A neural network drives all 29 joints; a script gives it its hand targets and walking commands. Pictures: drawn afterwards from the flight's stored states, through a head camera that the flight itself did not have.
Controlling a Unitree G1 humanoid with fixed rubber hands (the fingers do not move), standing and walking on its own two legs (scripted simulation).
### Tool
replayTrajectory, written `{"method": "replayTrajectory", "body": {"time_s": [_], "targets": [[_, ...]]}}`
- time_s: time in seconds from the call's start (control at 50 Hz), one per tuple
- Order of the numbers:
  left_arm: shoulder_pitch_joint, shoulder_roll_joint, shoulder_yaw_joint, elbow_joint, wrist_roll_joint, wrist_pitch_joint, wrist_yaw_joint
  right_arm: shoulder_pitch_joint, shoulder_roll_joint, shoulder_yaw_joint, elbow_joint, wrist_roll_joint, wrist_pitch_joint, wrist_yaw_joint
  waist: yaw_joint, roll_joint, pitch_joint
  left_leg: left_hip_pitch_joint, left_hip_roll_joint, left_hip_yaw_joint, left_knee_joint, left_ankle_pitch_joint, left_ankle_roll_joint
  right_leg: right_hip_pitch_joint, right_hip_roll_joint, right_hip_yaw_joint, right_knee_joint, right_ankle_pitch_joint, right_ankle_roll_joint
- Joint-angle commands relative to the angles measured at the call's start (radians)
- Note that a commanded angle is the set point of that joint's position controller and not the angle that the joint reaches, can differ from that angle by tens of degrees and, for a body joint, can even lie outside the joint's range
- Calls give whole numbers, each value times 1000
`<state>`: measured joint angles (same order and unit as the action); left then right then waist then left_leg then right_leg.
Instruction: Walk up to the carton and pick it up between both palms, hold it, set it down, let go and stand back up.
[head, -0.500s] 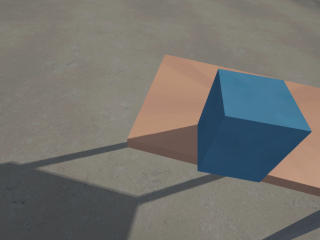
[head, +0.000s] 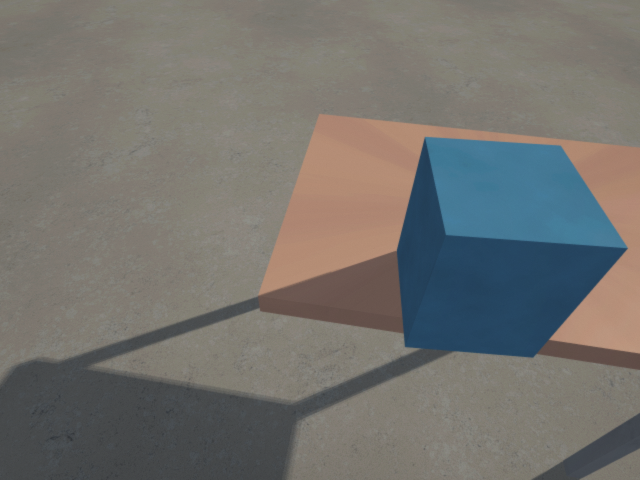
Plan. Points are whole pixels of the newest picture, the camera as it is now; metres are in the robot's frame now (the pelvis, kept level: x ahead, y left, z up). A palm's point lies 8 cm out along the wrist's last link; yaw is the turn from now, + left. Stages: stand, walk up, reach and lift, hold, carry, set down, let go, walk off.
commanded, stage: walk up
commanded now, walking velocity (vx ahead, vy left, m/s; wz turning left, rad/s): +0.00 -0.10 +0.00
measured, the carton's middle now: (480, 249) +0.45 -0.24 +0.04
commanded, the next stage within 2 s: none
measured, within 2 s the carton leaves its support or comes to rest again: neither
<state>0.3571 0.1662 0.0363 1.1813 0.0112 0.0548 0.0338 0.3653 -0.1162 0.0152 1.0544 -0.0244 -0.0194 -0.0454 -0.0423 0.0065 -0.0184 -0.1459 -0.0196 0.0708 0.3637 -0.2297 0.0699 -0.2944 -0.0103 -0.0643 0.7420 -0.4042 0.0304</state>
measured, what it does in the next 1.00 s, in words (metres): steps on the spot: right foot, then left foot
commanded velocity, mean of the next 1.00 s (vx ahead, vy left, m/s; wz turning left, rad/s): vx -0.03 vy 0.03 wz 0.00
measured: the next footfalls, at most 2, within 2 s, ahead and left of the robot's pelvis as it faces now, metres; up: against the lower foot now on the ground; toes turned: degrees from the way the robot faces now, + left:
right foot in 0.18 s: +0.08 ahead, -0.22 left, +0.00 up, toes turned -5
left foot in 0.60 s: -0.03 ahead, +0.02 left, +0.00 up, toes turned +3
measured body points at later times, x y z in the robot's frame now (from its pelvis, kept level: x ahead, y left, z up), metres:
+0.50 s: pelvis -0.02 -0.08 -0.01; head +0.00 -0.10 +0.44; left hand -0.01 +0.16 -0.15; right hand +0.03 -0.34 -0.17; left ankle -0.06 +0.06 -0.70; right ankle +0.04 -0.21 -0.75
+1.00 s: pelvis -0.02 -0.06 -0.01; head +0.00 -0.06 +0.44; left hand -0.03 +0.17 -0.17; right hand -0.08 -0.24 -0.17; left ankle -0.07 +0.01 -0.75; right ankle -0.05 -0.16 -0.75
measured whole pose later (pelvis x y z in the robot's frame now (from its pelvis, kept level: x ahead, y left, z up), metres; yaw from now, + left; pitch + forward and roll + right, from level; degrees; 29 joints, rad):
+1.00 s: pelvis -0.02 -0.06 -0.01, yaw -2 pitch +1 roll +0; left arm 0.29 0.14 0.02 1.14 0.00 0.01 0.04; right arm 0.38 -0.09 0.02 1.12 -0.02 -0.03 -0.05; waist -0.01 0.01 0.03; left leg -0.14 -0.05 0.11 0.41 -0.29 0.08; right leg -0.21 -0.02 -0.07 0.45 -0.27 -0.01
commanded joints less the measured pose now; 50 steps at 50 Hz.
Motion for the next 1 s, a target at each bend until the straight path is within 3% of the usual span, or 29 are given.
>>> {"method": "replayTrajectory", "body": {"time_s": [0.0,0.04,0.1,0.12,0.14,0.16,0.18,0.2,0.22,0.26,0.3,0.34,0.38,0.4,0.44,0.48,0.52,0.54,0.56,0.58,0.6,0.62,0.66,0.7,0.76,0.84,0.9,0.94,0.98], "targets": [[4,7,-3,-62,0,-20,-13,3,-152,-43,-30,-6,-11,-10,29,52,164,-71,317,-227,-185,95,90,-169,-72,80,71,58,10],[23,-46,-22,-64,-5,-41,-22,-4,-87,-20,18,12,-13,-2,74,174,87,-89,127,-45,-136,103,46,10,-33,35,-131,137,-8],[39,32,1,-48,-13,-59,-3,29,-131,-30,40,10,-14,10,59,167,38,-57,109,-5,-29,220,43,111,1,-53,-333,324,2],[55,53,8,-43,-6,-62,5,44,-143,-38,44,10,-13,12,60,147,27,-75,116,-9,15,253,33,163,-8,-56,-374,389,6],[44,122,30,-66,0,-69,15,29,-189,-61,21,14,-11,6,60,124,67,-105,130,-8,112,412,4,171,-47,-40,-359,527,21],[44,171,45,-93,-4,-86,18,28,-195,-65,9,27,-5,0,66,72,46,-160,90,12,213,300,-40,240,-148,37,-341,841,18],[102,210,54,-96,22,-100,17,73,-152,-59,16,30,8,-2,90,-61,-44,-278,10,34,353,-176,-82,365,-347,232,-340,1020,-29],[114,269,66,-97,18,-92,24,68,-143,-72,-4,23,36,-9,104,-212,-12,-296,-2,1,554,-365,-108,274,-486,354,-324,1182,-142],[112,238,64,-89,18,-82,27,21,-164,-85,-16,13,59,-7,119,-267,-4,-272,18,-53,680,-367,-114,176,-481,369,-346,1048,-184],[57,155,39,-129,18,-69,33,-58,-149,-90,-39,13,78,9,108,-237,57,-292,31,-103,787,-343,-115,74,-401,264,-355,968,-168],[-65,134,28,-168,4,-59,37,-46,-92,-81,-53,14,91,18,33,-284,85,-263,31,-109,809,-280,-113,-38,-300,141,-371,792,-134],[-120,125,28,-184,4,-53,29,-8,-92,-87,-45,3,92,20,-6,-258,42,-229,7,-58,749,-194,-113,-40,-186,56,-374,591,-96],[-79,93,16,-170,12,-55,18,12,-99,-86,-29,-5,96,23,10,-222,0,-193,-5,1,628,-152,-115,-49,-162,102,-468,171,-94],[-57,88,12,-156,16,-53,14,13,-87,-77,-27,-8,96,28,20,-246,-9,-178,-16,35,550,-183,-114,-47,-163,141,-530,-11,-107],[-53,135,22,-148,25,-46,12,-15,-88,-68,-44,-4,88,27,36,-275,12,-144,-3,43,390,-234,-110,-32,-189,192,-542,-59,-142],[-44,171,34,-141,27,-40,12,-2,-107,-68,-38,7,70,15,38,-234,14,-103,11,15,217,-223,-88,24,-223,233,-501,37,-160],[1,170,36,-125,14,-30,10,61,-109,-59,-9,10,42,9,21,-117,37,27,34,-40,-46,-26,-64,-29,-200,227,-418,119,-126],[43,126,27,-117,5,-28,4,74,-127,-58,3,7,27,8,34,26,56,91,115,-145,-118,23,-53,-100,-173,193,-344,128,-95],[71,62,11,-125,-6,-28,-4,71,-149,-58,5,3,19,8,54,215,58,116,248,-300,-192,-76,-33,-173,-114,109,-236,80,-60],[46,36,4,-132,-10,-22,-9,31,-134,-45,1,12,24,8,69,266,102,32,273,-316,-246,-152,-29,-171,-57,56,-168,3,-46],[-38,60,11,-168,-10,-15,-3,-33,-173,-49,-15,14,28,10,74,364,157,-176,272,-286,-257,-214,6,-110,-44,38,-113,13,-43],[-68,66,10,-157,-8,-11,-7,-69,-111,-31,-24,4,19,12,64,315,213,-249,267,-286,-289,-237,3,-81,-55,60,-67,47,-50],[-48,74,20,-124,-5,-9,-17,-54,-78,-14,-28,4,5,7,73,156,241,-160,210,-195,-248,7,-12,-133,-24,52,1,76,-47],[17,43,13,-89,3,-11,-20,-6,-111,-23,-21,6,-8,1,82,77,178,-51,219,-162,-188,228,-12,-171,-16,39,36,91,-38],[6,16,-4,-80,2,-27,-12,70,-113,-23,12,12,-18,-1,57,80,56,75,193,-134,-108,388,1,-127,-23,31,-16,98,-30],[-77,33,-5,-114,-4,-50,4,107,-101,-27,42,6,-11,-15,29,143,-20,179,178,-93,-10,525,53,-92,-25,-12,-165,75,-26],[-19,10,-11,-63,-11,-56,15,139,-62,-10,60,5,-17,-11,28,39,-22,171,220,-152,39,691,55,26,-25,4,-357,197,-35],[70,22,-13,-28,-6,-67,19,124,-59,-9,55,15,-25,-8,56,-12,-61,88,197,-135,49,596,35,215,-90,64,-388,440,-53],[53,38,-15,-12,-6,-68,19,126,-21,-4,55,23,-29,-3,40,-106,-14,-12,136,-98,3,361,2,270,-134,111,-335,606,-81]]}}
